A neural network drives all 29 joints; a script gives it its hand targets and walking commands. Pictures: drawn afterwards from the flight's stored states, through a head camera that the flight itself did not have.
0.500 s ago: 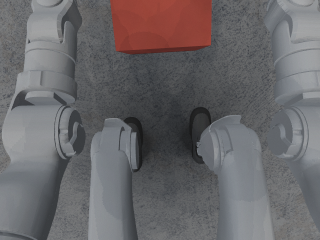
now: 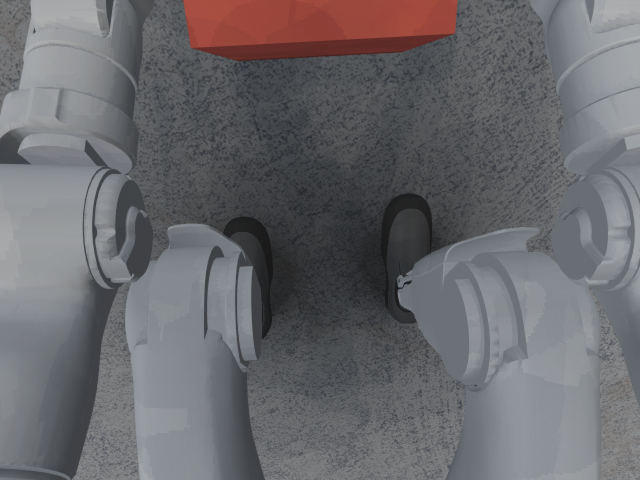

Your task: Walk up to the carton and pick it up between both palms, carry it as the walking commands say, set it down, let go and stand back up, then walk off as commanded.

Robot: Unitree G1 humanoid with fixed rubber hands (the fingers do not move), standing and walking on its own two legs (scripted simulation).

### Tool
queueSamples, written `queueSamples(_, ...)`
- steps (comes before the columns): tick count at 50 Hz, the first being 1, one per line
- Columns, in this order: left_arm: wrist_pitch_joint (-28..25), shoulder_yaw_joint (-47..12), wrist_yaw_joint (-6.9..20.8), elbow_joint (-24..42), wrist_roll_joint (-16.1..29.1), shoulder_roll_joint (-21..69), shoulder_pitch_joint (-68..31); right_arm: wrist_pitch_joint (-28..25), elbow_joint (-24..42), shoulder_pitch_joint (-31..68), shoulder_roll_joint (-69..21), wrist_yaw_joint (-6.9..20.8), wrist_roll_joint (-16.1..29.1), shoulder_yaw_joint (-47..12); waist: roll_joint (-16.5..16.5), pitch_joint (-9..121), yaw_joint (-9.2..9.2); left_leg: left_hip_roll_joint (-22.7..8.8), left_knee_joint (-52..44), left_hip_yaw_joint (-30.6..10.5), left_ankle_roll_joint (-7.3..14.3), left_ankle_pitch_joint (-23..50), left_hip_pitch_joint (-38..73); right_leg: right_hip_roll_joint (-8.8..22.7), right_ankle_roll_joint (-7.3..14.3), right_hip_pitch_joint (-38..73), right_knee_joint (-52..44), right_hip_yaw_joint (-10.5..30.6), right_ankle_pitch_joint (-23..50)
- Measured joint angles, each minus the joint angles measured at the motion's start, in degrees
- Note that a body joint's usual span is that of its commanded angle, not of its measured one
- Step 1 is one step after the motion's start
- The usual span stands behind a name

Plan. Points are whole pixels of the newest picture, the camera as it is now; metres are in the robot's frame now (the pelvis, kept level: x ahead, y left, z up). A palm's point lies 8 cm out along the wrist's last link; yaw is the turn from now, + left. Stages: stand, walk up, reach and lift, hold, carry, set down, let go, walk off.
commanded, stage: reach and lift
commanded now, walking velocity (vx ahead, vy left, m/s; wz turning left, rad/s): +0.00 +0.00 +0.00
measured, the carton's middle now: out of the picture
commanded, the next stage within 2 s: none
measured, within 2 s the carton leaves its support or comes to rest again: leaves its support in 1.54 s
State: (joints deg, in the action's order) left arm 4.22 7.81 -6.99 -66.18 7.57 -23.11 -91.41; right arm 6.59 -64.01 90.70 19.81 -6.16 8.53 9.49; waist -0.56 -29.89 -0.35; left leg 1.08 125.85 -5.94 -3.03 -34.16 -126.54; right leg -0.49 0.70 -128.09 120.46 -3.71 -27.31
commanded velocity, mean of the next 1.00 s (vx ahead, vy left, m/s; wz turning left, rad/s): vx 0.00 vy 0.00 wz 0.00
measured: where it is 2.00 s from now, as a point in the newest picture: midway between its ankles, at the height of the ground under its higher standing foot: (327, 289)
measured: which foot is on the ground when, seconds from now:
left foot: down 0.00-1.00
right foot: down 0.00-1.00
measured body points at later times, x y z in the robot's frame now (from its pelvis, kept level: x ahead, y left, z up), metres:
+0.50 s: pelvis +0.00 +0.00 +0.00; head +0.39 +0.02 +0.20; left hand +0.57 +0.19 -0.21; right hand +0.57 -0.15 -0.21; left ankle +0.10 +0.14 -0.34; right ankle +0.14 -0.11 -0.34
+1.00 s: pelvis +0.00 +0.00 -0.01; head +0.39 +0.02 +0.20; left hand +0.57 +0.19 -0.22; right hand +0.58 -0.12 -0.21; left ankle +0.10 +0.14 -0.34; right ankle +0.14 -0.11 -0.34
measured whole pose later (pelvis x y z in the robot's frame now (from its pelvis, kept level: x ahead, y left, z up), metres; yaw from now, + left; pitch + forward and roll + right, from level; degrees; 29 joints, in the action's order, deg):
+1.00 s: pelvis +0.00 +0.00 -0.01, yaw +0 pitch +34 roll -3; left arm 6.2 10.7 -2.0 -66.5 7.6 -22.1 -92.0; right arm 7.5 -65.4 92.4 17.3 -0.4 9.5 10.2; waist -0.3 -29.9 -0.4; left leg 1.2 127.9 -5.9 -3.0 -35.2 -127.0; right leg -0.3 0.7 -128.5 122.4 -3.7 -28.3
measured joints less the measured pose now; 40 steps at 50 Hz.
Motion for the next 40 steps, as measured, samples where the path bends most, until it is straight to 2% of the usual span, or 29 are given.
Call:
queueSamples(21, -0.62, -1.12, 0.68, -0.47, 0.0, 0.37, -0.17, -1.1, -1.01, 0.05, -0.02, 1.37, 0.72, -1.46, 0.09, 0.01, 0.0, 0.0, 0.52, 0.03, 0.0, -0.36, -0.17, 0.07, -0.21, -0.12, 0.47, 0.02, -0.37)
queueSamples(32, -0.66, -1.11, 1.05, -0.47, 0.0, 0.95, -0.47, -1.1, -1.01, 1.43, -2.2, 4.09, 0.92, -2.99, 0.09, -0.03, -0.04, 0.0, 0.52, 0.05, 0.0, -0.36, -0.19, 0.09, -0.13, -0.12, 0.48, 0.02, -0.39)
queueSamples(34, -0.48, -1.06, 1.12, -0.47, 0.01, 1.0, -0.59, -1.06, -1.15, 1.68, -2.49, 3.38, 0.92, -2.75, 0.09, -0.03, -0.04, 0.01, 0.53, 0.05, 0.0, -0.41, -0.23, 0.1, -0.12, -0.13, 0.47, 0.02, -0.45)
queueSamples(40, -0.07, -0.29, 1.95, -0.48, 0.01, 1.0, -0.59, -0.93, -1.29, 1.69, -2.5, 3.54, 0.92, -2.22, 0.07, -0.02, -0.04, 0.01, 0.8, 0.05, 0.0, -0.51, -0.28, 0.1, -0.11, -0.16, 0.7, 0.02, -0.54)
